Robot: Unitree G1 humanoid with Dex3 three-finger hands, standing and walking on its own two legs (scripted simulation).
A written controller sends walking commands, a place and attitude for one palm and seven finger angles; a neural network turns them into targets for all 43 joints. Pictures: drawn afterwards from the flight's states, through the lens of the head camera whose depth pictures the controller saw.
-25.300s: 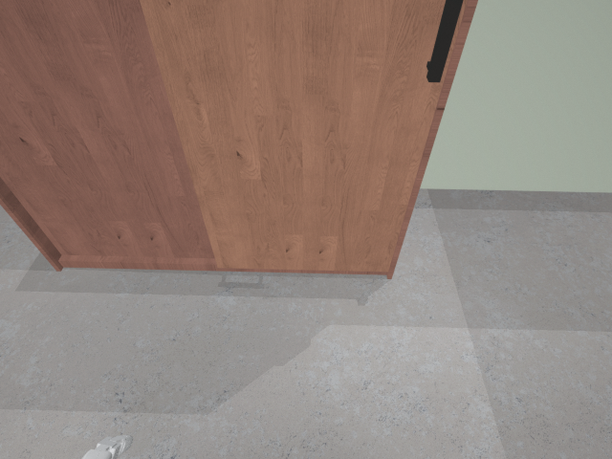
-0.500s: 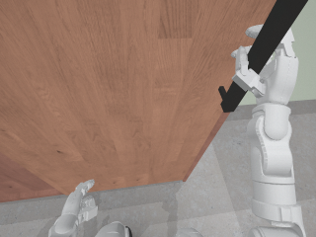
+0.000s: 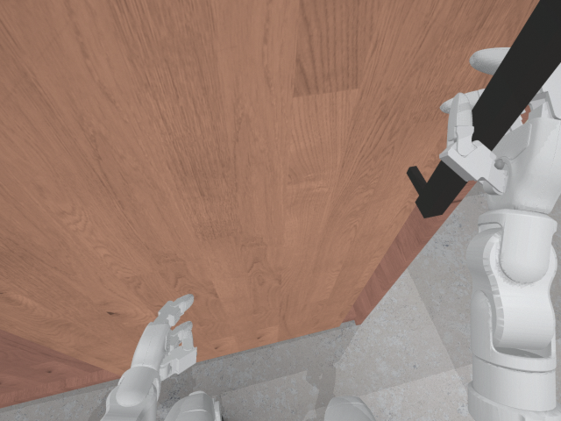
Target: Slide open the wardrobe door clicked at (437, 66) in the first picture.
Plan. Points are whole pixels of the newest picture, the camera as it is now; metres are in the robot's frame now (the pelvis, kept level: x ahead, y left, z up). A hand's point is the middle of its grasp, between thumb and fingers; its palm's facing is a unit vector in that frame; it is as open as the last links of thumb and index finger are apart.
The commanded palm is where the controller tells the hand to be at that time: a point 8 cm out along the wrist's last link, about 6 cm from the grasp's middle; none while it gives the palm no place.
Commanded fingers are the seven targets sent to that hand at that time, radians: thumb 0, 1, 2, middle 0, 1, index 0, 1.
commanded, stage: step sideways, sliding the door along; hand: right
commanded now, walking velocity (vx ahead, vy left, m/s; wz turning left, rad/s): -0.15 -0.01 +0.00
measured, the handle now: (480, 96) +0.35 -0.21 +0.27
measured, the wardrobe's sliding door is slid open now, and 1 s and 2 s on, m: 0.07 0.27 0.46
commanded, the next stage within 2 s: none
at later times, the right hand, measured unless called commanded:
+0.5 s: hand (347, 170) +0.29 -0.08 +0.25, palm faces -0.07 +1.00 +0.03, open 6.4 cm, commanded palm +0.27 -0.09 +0.21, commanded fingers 0.00 -0.90 -0.90 0.45 1.40 0.45 1.40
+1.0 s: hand (241, 184) +0.28 +0.01 +0.24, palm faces +0.04 +1.00 +0.01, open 6.4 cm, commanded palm +0.25 +0.03 +0.23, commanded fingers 0.00 -0.90 -0.90 0.45 1.40 0.45 1.40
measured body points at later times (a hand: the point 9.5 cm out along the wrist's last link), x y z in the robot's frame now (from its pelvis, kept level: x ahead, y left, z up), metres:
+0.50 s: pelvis -0.04 +0.00 +0.04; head +0.05 -0.03 +0.48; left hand +0.16 +0.22 -0.03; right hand +0.29 -0.13 +0.24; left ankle -0.05 +0.17 -0.56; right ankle -0.01 -0.11 -0.71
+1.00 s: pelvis -0.08 +0.11 +0.01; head -0.01 +0.09 +0.46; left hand +0.09 +0.37 -0.08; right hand +0.27 -0.04 +0.24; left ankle -0.11 +0.24 -0.67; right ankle -0.04 +0.03 -0.72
